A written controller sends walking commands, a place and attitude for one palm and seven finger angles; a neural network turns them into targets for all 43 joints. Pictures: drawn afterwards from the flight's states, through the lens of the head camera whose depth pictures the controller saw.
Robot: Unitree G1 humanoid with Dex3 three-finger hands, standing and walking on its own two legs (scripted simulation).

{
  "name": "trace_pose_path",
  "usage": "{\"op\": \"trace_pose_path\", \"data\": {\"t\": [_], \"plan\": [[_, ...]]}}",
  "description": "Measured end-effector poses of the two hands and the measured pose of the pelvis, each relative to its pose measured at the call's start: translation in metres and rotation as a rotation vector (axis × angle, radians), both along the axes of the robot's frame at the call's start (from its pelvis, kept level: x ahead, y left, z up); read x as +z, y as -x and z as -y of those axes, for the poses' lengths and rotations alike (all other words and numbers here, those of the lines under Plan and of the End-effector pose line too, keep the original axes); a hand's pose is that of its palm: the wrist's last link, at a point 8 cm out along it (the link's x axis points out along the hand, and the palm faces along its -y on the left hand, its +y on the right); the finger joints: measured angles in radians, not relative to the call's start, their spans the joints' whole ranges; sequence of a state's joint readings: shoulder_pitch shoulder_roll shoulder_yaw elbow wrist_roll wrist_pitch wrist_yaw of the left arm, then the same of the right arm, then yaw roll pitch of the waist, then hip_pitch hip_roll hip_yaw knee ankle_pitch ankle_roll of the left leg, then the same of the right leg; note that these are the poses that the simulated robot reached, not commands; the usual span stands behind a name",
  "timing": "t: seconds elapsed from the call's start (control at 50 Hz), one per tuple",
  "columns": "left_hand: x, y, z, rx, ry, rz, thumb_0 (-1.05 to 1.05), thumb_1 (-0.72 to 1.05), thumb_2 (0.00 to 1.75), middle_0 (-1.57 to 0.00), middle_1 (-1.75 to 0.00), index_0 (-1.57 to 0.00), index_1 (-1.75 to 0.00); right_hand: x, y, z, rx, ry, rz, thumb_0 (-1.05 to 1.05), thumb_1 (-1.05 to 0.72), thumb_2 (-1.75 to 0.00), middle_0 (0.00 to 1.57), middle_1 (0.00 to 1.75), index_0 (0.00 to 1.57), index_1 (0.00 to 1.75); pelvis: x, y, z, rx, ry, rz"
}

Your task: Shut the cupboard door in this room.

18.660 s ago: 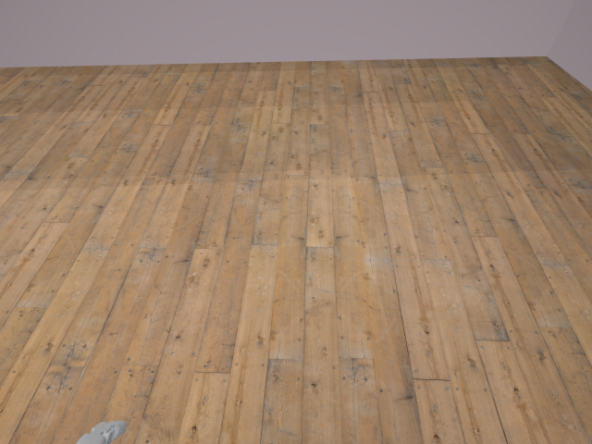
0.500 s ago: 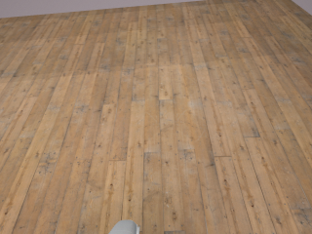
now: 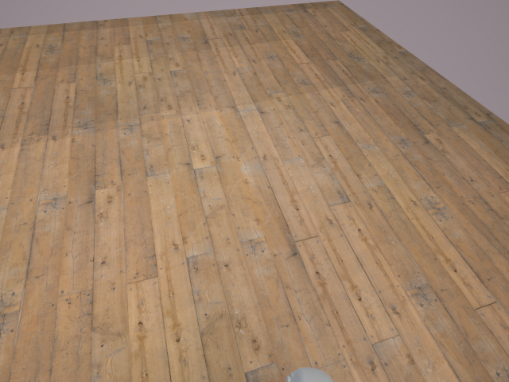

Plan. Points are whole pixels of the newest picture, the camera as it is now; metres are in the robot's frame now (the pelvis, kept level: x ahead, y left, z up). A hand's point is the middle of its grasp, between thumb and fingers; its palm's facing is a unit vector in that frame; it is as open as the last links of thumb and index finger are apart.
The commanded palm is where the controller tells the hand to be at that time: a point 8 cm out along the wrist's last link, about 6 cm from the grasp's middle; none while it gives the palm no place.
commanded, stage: turn or walk to find it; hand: left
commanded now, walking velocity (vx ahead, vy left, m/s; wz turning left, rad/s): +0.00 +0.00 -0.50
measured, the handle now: out of the picture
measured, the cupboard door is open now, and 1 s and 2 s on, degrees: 88 88 88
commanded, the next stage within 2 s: none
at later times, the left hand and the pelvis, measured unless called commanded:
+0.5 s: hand out of the picture +0.13 +0.09 -0.15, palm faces -0.27 -0.93 -0.25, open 7.3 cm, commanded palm none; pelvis -0.02 -0.06 +0.00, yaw -15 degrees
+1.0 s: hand out of the picture +0.12 +0.19 -0.19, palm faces -0.40 -0.90 -0.19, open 7.4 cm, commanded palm none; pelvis -0.01 +0.01 +0.00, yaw -29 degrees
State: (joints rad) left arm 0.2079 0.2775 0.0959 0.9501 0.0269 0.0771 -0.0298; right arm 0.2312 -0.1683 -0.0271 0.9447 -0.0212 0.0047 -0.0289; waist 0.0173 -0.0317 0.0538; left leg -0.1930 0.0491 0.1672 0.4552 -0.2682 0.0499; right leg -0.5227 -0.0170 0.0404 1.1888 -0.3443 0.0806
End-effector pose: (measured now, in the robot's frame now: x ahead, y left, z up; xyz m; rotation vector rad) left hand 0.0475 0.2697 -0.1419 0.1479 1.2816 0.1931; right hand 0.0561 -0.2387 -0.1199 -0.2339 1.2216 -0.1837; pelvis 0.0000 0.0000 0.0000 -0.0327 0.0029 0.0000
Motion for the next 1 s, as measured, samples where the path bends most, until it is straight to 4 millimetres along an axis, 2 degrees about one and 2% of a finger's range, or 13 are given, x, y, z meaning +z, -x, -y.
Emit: {"op": "trace_pose_path", "data": {"t": [0.06,0.14,0.26,0.32,0.38,0.48,0.56,0.64,0.72,0.8,0.88,1.0], "plan": [[-0.001,-0.010,0.006,-0.046,0.000,-0.020,0.00,0.91,0.90,-0.20,-0.30,-0.20,-0.30,-0.004,0.022,0.001,-0.058,-0.012,-0.017,0.00,-0.90,-0.90,0.20,0.30,0.20,0.30,-0.001,0.002,0.001,-0.035,-0.005,-0.004],[-0.001,-0.033,0.026,-0.125,0.006,-0.015,0.00,0.91,0.90,-0.20,-0.30,-0.20,-0.30,-0.012,0.057,0.008,-0.141,-0.031,-0.063,0.00,-0.90,-0.90,0.20,0.30,0.20,0.30,-0.003,0.006,0.008,-0.083,-0.013,-0.006],[0.004,-0.083,0.077,-0.265,0.000,0.076,0.01,0.91,0.90,-0.20,-0.30,-0.20,-0.30,-0.035,0.111,0.031,-0.262,-0.073,-0.140,0.00,-0.90,-0.90,0.20,0.30,0.20,0.30,-0.013,0.013,0.031,-0.158,-0.037,-0.007],[0.007,-0.101,0.103,-0.324,-0.019,0.143,0.00,0.91,0.90,-0.20,-0.30,-0.20,-0.30,-0.050,0.130,0.048,-0.306,-0.090,-0.167,0.00,-0.90,-0.90,0.20,0.30,0.20,0.30,-0.021,0.016,0.045,-0.188,-0.038,-0.002],[0.016,-0.103,0.120,-0.340,-0.026,0.166,0.00,0.91,0.90,-0.20,-0.30,-0.20,-0.30,-0.049,0.133,0.060,-0.328,-0.090,-0.176,0.01,-0.91,-0.90,0.20,0.30,0.20,0.30,-0.016,0.019,0.053,-0.208,-0.049,0.006],[0.023,-0.090,0.131,-0.363,-0.025,0.128,0.00,0.91,0.90,-0.20,-0.30,-0.20,-0.30,-0.036,0.115,0.076,-0.341,-0.085,-0.093,0.01,-0.91,-0.90,0.20,0.30,0.19,0.30,-0.005,0.022,0.062,-0.261,-0.069,0.012],[0.021,-0.074,0.129,-0.370,-0.020,0.083,0.00,0.91,0.90,-0.20,-0.30,-0.20,-0.30,-0.028,0.099,0.086,-0.347,-0.064,-0.030,0.00,-0.91,-0.90,0.20,0.30,0.19,0.30,-0.002,0.023,0.063,-0.296,-0.067,0.011],[0.015,-0.059,0.118,-0.364,-0.017,0.035,0.00,0.91,0.90,-0.20,-0.30,-0.20,-0.30,-0.022,0.085,0.088,-0.345,-0.036,0.010,0.00,-0.91,-0.90,0.20,0.30,0.19,0.30,-0.003,0.022,0.058,-0.324,-0.055,0.006],[0.007,-0.047,0.100,-0.360,-0.016,-0.017,0.00,0.91,0.90,-0.20,-0.30,-0.20,-0.30,-0.016,0.070,0.084,-0.342,-0.008,0.045,0.00,-0.91,-0.90,0.20,0.30,0.19,0.30,-0.005,0.020,0.047,-0.356,-0.041,0.000],[-0.005,-0.041,0.075,-0.362,-0.012,-0.066,0.00,0.91,0.90,-0.20,-0.30,-0.20,-0.30,-0.007,0.054,0.070,-0.341,0.022,0.088,0.00,-0.91,-0.90,0.20,0.30,0.19,0.30,-0.008,0.017,0.030,-0.389,-0.025,-0.009],[-0.023,-0.051,0.051,-0.379,0.000,-0.094,0.00,0.91,0.90,-0.20,-0.30,-0.20,-0.30,-0.001,0.049,0.049,-0.353,0.056,0.133,0.00,-0.91,-0.90,0.20,0.30,0.20,0.30,-0.015,0.013,0.009,-0.426,-0.017,-0.008],[-0.014,-0.085,0.037,-0.469,0.011,-0.075,0.01,0.91,0.90,-0.20,-0.30,-0.20,-0.30,0.012,0.077,0.013,-0.420,0.055,0.110,0.00,-0.90,-0.90,0.20,0.30,0.20,0.30,-0.003,0.009,-0.012,-0.507,0.017,0.005]]}}
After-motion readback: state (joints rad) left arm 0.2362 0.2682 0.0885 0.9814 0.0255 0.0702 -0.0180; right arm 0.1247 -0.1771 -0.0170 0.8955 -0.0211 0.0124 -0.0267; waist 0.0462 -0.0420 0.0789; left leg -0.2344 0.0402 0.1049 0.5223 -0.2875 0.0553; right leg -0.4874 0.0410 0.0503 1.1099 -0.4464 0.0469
